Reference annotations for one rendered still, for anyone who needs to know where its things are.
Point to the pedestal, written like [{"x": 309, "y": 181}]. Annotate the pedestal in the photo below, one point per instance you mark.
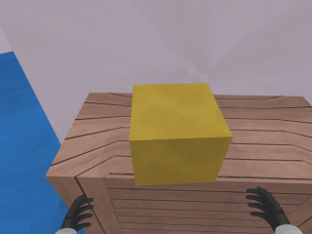
[{"x": 271, "y": 148}]

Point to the robot left hand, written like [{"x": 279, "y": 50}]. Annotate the robot left hand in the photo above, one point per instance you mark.
[{"x": 72, "y": 217}]

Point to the robot right hand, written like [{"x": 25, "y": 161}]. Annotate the robot right hand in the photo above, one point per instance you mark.
[{"x": 273, "y": 213}]

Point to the robot right forearm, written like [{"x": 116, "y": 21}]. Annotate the robot right forearm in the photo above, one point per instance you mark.
[{"x": 287, "y": 229}]

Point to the carton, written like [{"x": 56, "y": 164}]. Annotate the carton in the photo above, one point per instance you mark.
[{"x": 178, "y": 134}]

